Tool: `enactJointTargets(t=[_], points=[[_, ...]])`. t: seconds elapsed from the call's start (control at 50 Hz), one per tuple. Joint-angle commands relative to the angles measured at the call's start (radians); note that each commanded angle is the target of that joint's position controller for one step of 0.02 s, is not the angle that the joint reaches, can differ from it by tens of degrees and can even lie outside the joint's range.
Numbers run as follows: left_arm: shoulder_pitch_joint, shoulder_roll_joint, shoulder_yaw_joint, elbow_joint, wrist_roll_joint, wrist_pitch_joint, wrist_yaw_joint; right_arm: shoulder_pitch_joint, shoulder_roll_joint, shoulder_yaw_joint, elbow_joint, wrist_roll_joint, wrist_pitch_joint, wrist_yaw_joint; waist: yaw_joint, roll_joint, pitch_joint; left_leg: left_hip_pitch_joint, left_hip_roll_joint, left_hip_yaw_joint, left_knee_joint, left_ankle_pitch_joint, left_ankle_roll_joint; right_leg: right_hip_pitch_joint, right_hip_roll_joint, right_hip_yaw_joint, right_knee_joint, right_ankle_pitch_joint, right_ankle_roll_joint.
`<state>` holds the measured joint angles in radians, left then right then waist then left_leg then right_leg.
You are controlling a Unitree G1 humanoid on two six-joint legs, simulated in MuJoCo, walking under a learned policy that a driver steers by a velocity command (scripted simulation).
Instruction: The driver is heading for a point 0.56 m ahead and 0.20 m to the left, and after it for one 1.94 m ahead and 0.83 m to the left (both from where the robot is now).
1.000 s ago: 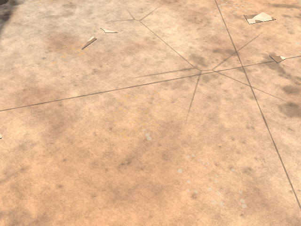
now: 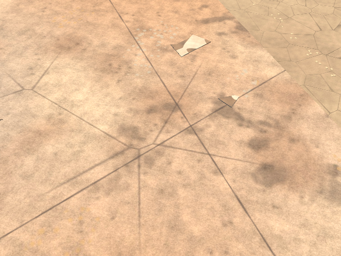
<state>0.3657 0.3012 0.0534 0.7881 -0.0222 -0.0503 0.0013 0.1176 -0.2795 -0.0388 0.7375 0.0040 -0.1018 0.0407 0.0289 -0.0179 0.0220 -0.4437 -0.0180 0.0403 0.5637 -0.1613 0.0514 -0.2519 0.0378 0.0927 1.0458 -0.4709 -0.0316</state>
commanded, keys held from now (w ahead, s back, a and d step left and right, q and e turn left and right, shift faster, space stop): w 0.18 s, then w+q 0.82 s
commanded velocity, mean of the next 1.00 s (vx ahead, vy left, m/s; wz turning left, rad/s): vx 0.50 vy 0.00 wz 0.34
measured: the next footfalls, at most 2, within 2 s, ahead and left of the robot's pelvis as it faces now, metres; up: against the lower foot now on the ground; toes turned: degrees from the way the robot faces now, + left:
right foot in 0.44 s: +0.41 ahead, -0.14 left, +0.00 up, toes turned +6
left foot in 0.94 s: +0.61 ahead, +0.19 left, +0.00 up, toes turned +26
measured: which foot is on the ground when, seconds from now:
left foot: down 0.00-0.44, up 0.46-0.92, down 0.94-1.00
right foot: up 0.00-0.42, down 0.44-0.96, up 0.98-1.00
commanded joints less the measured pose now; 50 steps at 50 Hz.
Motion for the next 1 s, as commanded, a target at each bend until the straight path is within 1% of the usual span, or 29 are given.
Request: enactJointTargets(t=[0.02, 0.06, 0.12, 0.18, 0.26, 0.32, 0.36, 0.38, 0.4, 0.42, 0.44, 0.46, 0.48, 0.5, 0.52, 0.54, 0.58, 0.62, 0.66, 0.72, 0.78, 0.84, 0.88, 0.9, 0.92, 0.94, 0.96, 0.98, 1.0], points=[[-0.109, 0.123, 0.023, -0.126, 0.001, -0.037, -0.002, 0.157, -0.13, -0.035, -0.006, -0.005, 0.01, -0.009, -0.092, 0.078, -0.068, 0.443, 0.305, -0.47, -0.315, -0.185, 0.181, -0.5, -0.11, -0.002, 0.181, 0.097, -0.005], [-0.072, 0.097, 0.026, -0.111, 0.011, -0.024, 0.0, 0.111, -0.101, -0.024, -0.011, -0.017, 0.002, -0.008, -0.038, 0.115, -0.041, 0.306, 0.251, -0.369, -0.366, -0.047, 0.171, -0.391, -0.153, -0.002, 0.096, 0.175, 0.004], [-0.073, 0.061, 0.018, -0.107, 0.017, -0.009, 0.005, 0.121, -0.127, -0.031, 0.009, -0.007, -0.009, -0.013, -0.021, 0.105, -0.027, 0.26, 0.237, -0.267, -0.415, 0.105, 0.195, -0.393, -0.166, -0.025, 0.004, 0.24, 0.032], [-0.166, 0.043, 0.01, -0.129, 0.022, -0.016, 0.004, 0.152, -0.148, -0.037, 0.03, -0.002, -0.002, -0.024, -0.045, 0.079, -0.007, 0.288, 0.217, -0.186, -0.432, 0.194, 0.18, -0.427, -0.169, -0.037, -0.175, 0.403, 0.051], [-0.315, 0.017, 0.0, -0.164, 0.018, -0.035, -0.011, 0.232, -0.167, -0.042, 0.064, 0.015, 0.015, -0.035, -0.099, 0.071, 0.022, 0.295, 0.186, -0.153, -0.414, 0.192, 0.154, -0.354, -0.118, -0.064, -0.417, 0.553, 0.062], [-0.39, 0.028, 0.002, -0.186, 0.009, -0.05, -0.028, 0.278, -0.174, -0.047, 0.084, 0.022, 0.033, -0.041, -0.116, 0.079, 0.036, 0.353, 0.218, -0.201, -0.364, 0.169, 0.151, -0.335, -0.091, -0.054, -0.507, 0.543, 0.059], [-0.383, 0.054, 0.011, -0.189, 0.008, -0.06, -0.035, 0.278, -0.183, -0.053, 0.088, 0.024, 0.043, -0.049, -0.092, 0.098, 0.029, 0.395, 0.243, -0.245, -0.315, 0.169, 0.133, -0.293, -0.083, -0.037, -0.557, 0.486, 0.043], [-0.358, 0.069, 0.017, -0.181, 0.008, -0.064, -0.035, 0.272, -0.189, -0.057, 0.088, 0.023, 0.048, -0.051, -0.073, 0.11, 0.017, 0.404, 0.249, -0.261, -0.282, 0.195, 0.123, -0.246, -0.075, -0.042, -0.569, 0.448, 0.032], [-0.291, 0.087, 0.027, -0.164, 0.009, -0.068, -0.032, 0.255, -0.19, -0.058, 0.086, 0.022, 0.051, -0.053, -0.029, 0.115, -0.015, 0.393, 0.234, -0.255, -0.214, 0.27, 0.107, -0.141, -0.062, -0.06, -0.601, 0.428, 0.013], [-0.165, 0.13, 0.049, -0.129, 0.016, -0.071, -0.024, 0.254, -0.162, -0.048, 0.082, 0.016, 0.051, -0.052, 0.03, 0.099, -0.103, 0.344, 0.176, -0.22, -0.063, 0.331, 0.077, 0.06, -0.071, -0.062, -0.605, 0.43, -0.02], [0.008, 0.199, 0.068, -0.109, 0.036, -0.07, -0.012, 0.242, -0.096, -0.023, 0.048, -0.005, 0.049, -0.05, 0.102, 0.002, -0.269, 0.172, 0.103, -0.169, 0.231, 0.141, 0.036, 0.353, -0.247, 0.102, -0.555, 0.435, -0.085], [0.058, 0.267, 0.084, -0.086, 0.037, -0.055, -0.013, 0.378, -0.001, 0.004, 0.021, 0.01, 0.03, -0.047, 0.04, -0.293, -0.4, -0.197, -0.032, -0.089, 0.56, -0.387, -0.024, 0.659, -0.47, 0.523, -0.638, 0.246, -0.231], [0.055, 0.166, 0.06, -0.094, 0.029, -0.05, -0.013, 0.346, -0.102, -0.018, 0.041, 0.033, 0.023, -0.047, 0.073, -0.222, -0.365, -0.302, 0.018, -0.181, 0.695, -0.419, -0.027, 0.616, -0.454, 0.6, -0.712, 0.083, -0.225], [0.0, 0.116, 0.044, -0.095, 0.023, -0.05, -0.009, 0.254, -0.158, -0.037, 0.018, 0.043, 0.022, -0.046, 0.078, -0.151, -0.223, -0.35, 0.056, -0.171, 0.723, -0.33, -0.025, 0.5, -0.421, 0.442, -0.73, 0.092, -0.183], [-0.059, 0.095, 0.035, -0.094, 0.026, -0.05, -0.008, 0.207, -0.148, -0.039, 0.009, 0.035, 0.026, -0.048, 0.054, -0.091, -0.152, -0.322, 0.095, -0.149, 0.704, -0.25, -0.031, 0.378, -0.381, 0.329, -0.754, 0.183, -0.163], [-0.106, 0.066, 0.028, -0.088, 0.028, -0.05, -0.01, 0.182, -0.137, -0.043, 0.001, 0.025, 0.032, -0.048, 0.03, -0.082, -0.091, -0.298, 0.119, -0.147, 0.66, -0.198, -0.036, 0.278, -0.346, 0.243, -0.788, 0.258, -0.155], [-0.156, 0.05, 0.026, -0.078, 0.034, -0.059, -0.01, 0.202, -0.1, -0.044, -0.003, 0.029, 0.056, -0.042, -0.017, -0.11, -0.048, -0.215, 0.15, -0.144, 0.614, -0.146, -0.044, 0.157, -0.314, 0.124, -0.852, 0.338, -0.15], [-0.17, 0.066, 0.035, -0.06, 0.031, -0.069, -0.008, 0.184, -0.069, -0.04, -0.02, 0.027, 0.076, -0.041, -0.033, -0.081, -0.016, -0.219, 0.16, -0.138, 0.571, -0.116, -0.057, 0.11, -0.32, 0.043, -0.894, 0.415, -0.163], [-0.165, 0.091, 0.045, -0.042, 0.033, -0.072, -0.004, 0.145, -0.06, -0.038, -0.043, 0.018, 0.084, -0.039, -0.033, -0.055, 0.003, -0.25, 0.165, -0.139, 0.492, -0.047, -0.068, 0.113, -0.324, -0.024, -0.914, 0.468, -0.171], [-0.162, 0.116, 0.053, -0.025, 0.032, -0.064, 0.004, 0.08, -0.049, -0.032, -0.063, 0.019, 0.078, -0.021, -0.015, -0.042, 0.015, -0.229, 0.156, -0.108, 0.32, 0.113, -0.062, 0.133, -0.298, -0.141, -0.92, 0.505, -0.149], [-0.126, 0.144, 0.061, -0.004, 0.022, -0.052, 0.009, -0.023, -0.041, -0.026, -0.099, 0.017, 0.073, -0.002, 0.023, -0.027, 0.041, -0.2, 0.139, -0.055, 0.181, 0.175, -0.044, 0.172, -0.303, -0.211, -0.915, 0.507, -0.13], [-0.096, 0.169, 0.072, 0.02, 0.004, -0.034, 0.008, -0.084, -0.058, -0.03, -0.137, 0.017, 0.078, 0.01, 0.034, -0.03, 0.063, -0.21, 0.125, -0.027, 0.109, 0.113, -0.01, 0.268, -0.334, -0.242, -0.876, 0.542, -0.107], [-0.102, 0.195, 0.08, 0.025, -0.007, -0.021, 0.009, -0.072, -0.082, -0.042, -0.151, 0.013, 0.082, 0.014, 0.008, -0.047, 0.043, -0.152, 0.083, 0.018, 0.087, 0.014, 0.027, 0.316, -0.342, -0.271, -0.781, 0.767, -0.086], [-0.11, 0.21, 0.084, 0.024, -0.013, -0.013, 0.011, -0.021, -0.104, -0.055, -0.145, 0.011, 0.086, 0.013, -0.028, -0.062, 0.002, -0.066, 0.043, 0.052, 0.084, -0.034, 0.049, 0.324, -0.335, -0.29, -0.682, 0.939, -0.074], [-0.128, 0.211, 0.084, 0.021, -0.019, -0.004, 0.012, 0.109, -0.137, -0.079, -0.113, 0.014, 0.088, 0.009, -0.107, -0.049, -0.066, 0.106, -0.01, 0.084, 0.033, -0.011, 0.079, 0.291, -0.305, -0.324, -0.5, 1.046, -0.05], [-0.108, 0.178, 0.07, 0.017, -0.007, -0.004, 0.015, 0.286, -0.208, -0.117, -0.06, 0.019, 0.096, -0.006, -0.182, -0.003, -0.159, 0.391, -0.036, 0.044, 0.008, 0.025, 0.118, 0.136, -0.261, -0.341, -0.245, 0.944, -0.009], [-0.033, 0.051, 0.029, -0.031, 0.047, -0.017, 0.009, 0.319, -0.336, -0.142, -0.054, 0.03, 0.098, -0.024, -0.109, 0.28, -0.214, 0.714, 0.225, -0.425, -0.041, -0.011, 0.261, -0.293, -0.124, -0.327, 0.139, 0.165, 0.062], [-0.061, 0.051, 0.013, -0.056, 0.03, -0.055, -0.001, 0.318, -0.32, -0.124, -0.101, 0.023, 0.076, -0.014, -0.115, 0.257, -0.399, 0.842, 0.358, -0.887, -0.242, -0.249, 0.389, -0.482, -0.003, -0.069, 0.323, -0.158, 0.07], [-0.191, 0.137, 0.035, -0.08, -0.016, -0.077, -0.01, 0.299, -0.239, -0.1, -0.094, 0.015, 0.058, -0.004, -0.157, 0.131, -0.293, 0.783, 0.343, -0.787, -0.298, -0.239, 0.32, -0.584, -0.057, -0.009, 0.35, -0.069, 0.045]])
